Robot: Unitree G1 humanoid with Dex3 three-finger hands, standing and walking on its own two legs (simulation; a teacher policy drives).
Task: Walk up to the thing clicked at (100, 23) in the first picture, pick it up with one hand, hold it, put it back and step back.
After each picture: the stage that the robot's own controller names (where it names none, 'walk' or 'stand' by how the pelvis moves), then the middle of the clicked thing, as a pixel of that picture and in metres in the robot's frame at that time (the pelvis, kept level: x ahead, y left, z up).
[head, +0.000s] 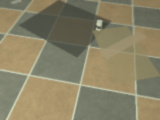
stand; (99, 25) +1.63 -0.24 -0.72
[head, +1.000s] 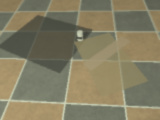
walk; (80, 35) +1.51 +0.11 -0.70
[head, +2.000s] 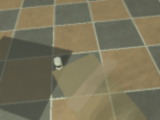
walk; (58, 63) +1.00 +0.28 -0.71
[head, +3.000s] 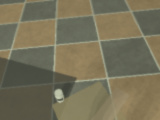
walk; (59, 95) +0.65 +0.25 -0.71
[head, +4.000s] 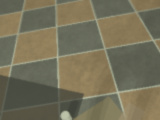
walk; (66, 117) +0.44 +0.24 -0.70
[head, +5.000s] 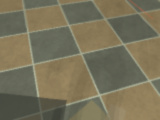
stand; out of the picture +0.39 +0.20 -0.70
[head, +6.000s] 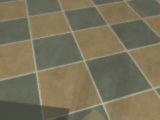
stand; out of the picture +0.35 +0.19 -0.72
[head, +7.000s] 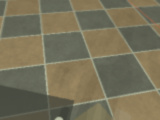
walk; out of the picture +0.47 +0.12 -0.71
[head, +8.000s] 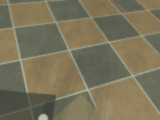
stand; out of the picture +0.43 +0.18 -0.70
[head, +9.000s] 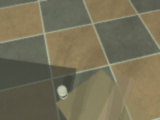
walk; (62, 92) +0.50 +0.19 -0.68
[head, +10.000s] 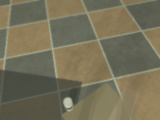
stand; (68, 104) +0.52 +0.17 -0.71
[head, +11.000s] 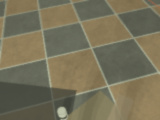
walk; (62, 113) +0.50 +0.22 -0.71
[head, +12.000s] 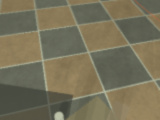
stand; (59, 118) +0.48 +0.16 -0.72
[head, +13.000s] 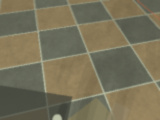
stand; out of the picture +0.45 +0.18 -0.73
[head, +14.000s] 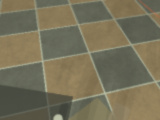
stand; out of the picture +0.45 +0.18 -0.73
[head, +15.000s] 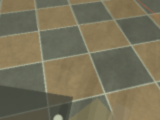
go down; out of the picture +0.44 +0.18 -0.73
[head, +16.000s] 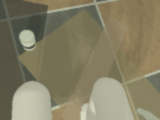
go down; (28, 40) +0.54 +0.18 -0.36
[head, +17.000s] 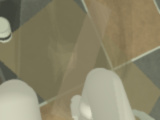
approach; (2, 30) +0.53 +0.22 -0.31
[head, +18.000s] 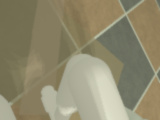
close in; out of the picture +0.52 +0.27 -0.24
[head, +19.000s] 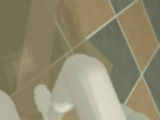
close; out of the picture +0.51 +0.28 -0.26
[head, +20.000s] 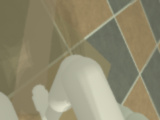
close; out of the picture +0.48 +0.27 -0.26
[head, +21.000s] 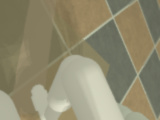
close; out of the picture +0.43 +0.24 -0.30
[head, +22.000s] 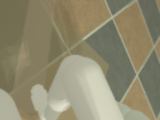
close; out of the picture +0.42 +0.25 -0.30
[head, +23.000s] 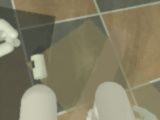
lift; (38, 66) +0.45 +0.17 -0.39
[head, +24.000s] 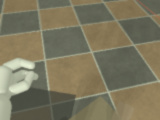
close in; out of the picture +0.39 +0.13 -0.70
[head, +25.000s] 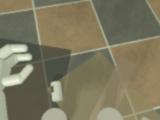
hold; (56, 91) +0.43 +0.14 -0.55
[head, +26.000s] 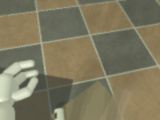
stand; (59, 117) +0.39 +0.14 -0.68
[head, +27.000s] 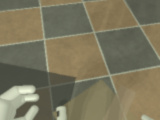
hold; (61, 116) +0.39 +0.13 -0.66
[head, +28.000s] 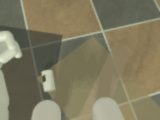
crouch; (48, 80) +0.42 +0.15 -0.51
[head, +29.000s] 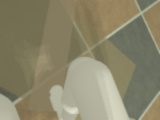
lower; out of the picture +0.44 +0.21 -0.28
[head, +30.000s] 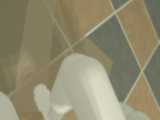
lower; out of the picture +0.44 +0.24 -0.27
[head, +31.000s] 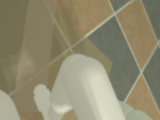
lower; out of the picture +0.44 +0.24 -0.27
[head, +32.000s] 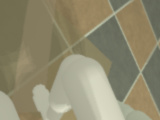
lower; out of the picture +0.44 +0.24 -0.28
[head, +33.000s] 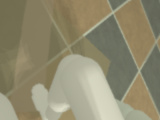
lower; out of the picture +0.44 +0.24 -0.29
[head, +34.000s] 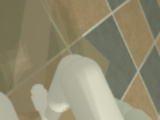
open; out of the picture +0.44 +0.23 -0.29
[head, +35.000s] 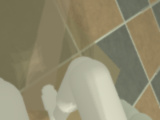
stand; out of the picture +0.45 +0.22 -0.29
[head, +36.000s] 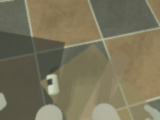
walk; (52, 84) +0.43 +0.13 -0.55
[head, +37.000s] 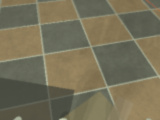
stand; out of the picture +0.39 +0.12 -0.69
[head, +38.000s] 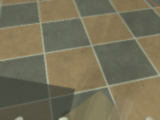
stand; out of the picture +0.39 +0.12 -0.69
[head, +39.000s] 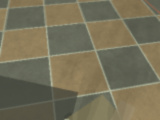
stand; out of the picture +0.40 +0.10 -0.73
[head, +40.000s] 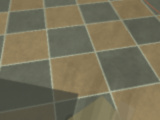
stand; out of the picture +0.40 +0.11 -0.75
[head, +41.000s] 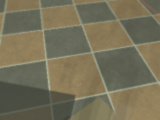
stand; out of the picture +0.38 +0.13 -0.75
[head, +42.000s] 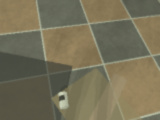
walk; (63, 100) +0.46 +0.07 -0.73
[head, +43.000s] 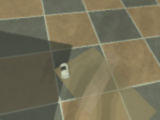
walk; (64, 71) +0.76 +0.09 -0.74
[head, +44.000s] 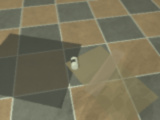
stand; (74, 63) +1.05 +0.13 -0.73
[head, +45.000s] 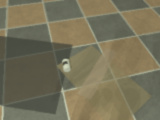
stand; (66, 65) +0.99 +0.12 -0.75
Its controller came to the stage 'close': yes
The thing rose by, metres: 0.01
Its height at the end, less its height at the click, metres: -0.02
